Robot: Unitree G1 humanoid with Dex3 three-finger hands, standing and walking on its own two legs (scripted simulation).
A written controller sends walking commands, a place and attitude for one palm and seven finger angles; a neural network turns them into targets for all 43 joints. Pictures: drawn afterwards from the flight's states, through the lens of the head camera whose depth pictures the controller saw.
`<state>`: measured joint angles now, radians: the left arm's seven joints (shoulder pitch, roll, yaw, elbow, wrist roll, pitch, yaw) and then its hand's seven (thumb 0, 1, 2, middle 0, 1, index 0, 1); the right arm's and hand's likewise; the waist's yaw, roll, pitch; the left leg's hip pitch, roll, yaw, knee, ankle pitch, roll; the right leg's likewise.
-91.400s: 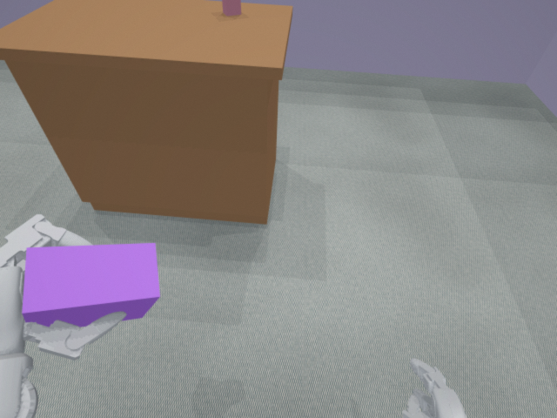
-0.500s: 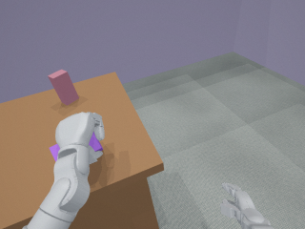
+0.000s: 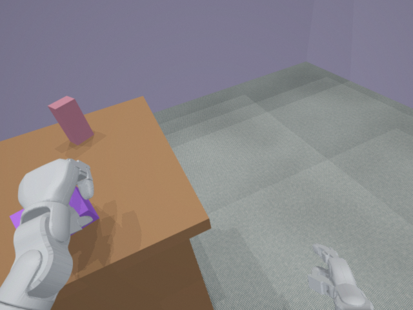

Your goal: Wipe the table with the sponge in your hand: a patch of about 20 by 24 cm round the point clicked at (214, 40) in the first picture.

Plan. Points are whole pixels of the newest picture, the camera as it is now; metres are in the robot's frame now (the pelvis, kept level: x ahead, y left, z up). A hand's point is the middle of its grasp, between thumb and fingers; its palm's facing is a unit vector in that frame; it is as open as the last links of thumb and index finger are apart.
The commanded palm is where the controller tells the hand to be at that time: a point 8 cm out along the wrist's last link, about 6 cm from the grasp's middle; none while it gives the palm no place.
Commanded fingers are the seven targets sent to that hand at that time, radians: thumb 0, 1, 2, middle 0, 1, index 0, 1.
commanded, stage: wipe forward along the middle lane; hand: left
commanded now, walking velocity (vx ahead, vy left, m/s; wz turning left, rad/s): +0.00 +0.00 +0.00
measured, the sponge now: (63, 218) +0.24 +0.32 +0.10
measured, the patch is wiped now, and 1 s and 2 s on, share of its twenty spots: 1.00 1.00 1.00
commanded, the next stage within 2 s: slide back across to the first lane in 1.74 s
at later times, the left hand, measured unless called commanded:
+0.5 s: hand (68, 191) +0.27 +0.30 +0.14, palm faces +0.06 -0.06 -1.00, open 7.3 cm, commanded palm +0.24 +0.32 +0.19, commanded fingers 0.00 0.10 1.30 -1.20 -1.60 -1.20 -1.60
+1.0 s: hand (69, 174) +0.32 +0.33 +0.14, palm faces -0.02 -0.02 -1.00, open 7.5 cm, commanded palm +0.30 +0.34 +0.17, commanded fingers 0.00 0.10 1.30 -1.20 -1.60 -1.20 -1.60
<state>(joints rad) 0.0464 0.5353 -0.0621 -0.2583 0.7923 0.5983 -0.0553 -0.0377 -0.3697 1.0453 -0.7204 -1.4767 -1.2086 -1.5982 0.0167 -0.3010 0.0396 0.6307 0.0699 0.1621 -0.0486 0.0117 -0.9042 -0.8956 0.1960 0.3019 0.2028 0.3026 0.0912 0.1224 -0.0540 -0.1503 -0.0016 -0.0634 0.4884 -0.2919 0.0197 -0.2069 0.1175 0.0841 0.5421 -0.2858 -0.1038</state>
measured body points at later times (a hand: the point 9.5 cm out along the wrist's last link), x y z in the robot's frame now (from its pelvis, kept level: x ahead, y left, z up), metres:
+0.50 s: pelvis -0.02 +0.02 +0.00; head -0.04 -0.04 +0.45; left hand +0.27 +0.30 +0.20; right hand +0.22 -0.19 -0.09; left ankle -0.02 +0.16 -0.73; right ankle +0.00 -0.05 -0.73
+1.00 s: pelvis -0.02 +0.03 +0.00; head -0.03 -0.02 +0.45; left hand +0.32 +0.33 +0.19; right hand +0.18 -0.20 -0.11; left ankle -0.02 +0.16 -0.73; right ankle +0.00 -0.05 -0.73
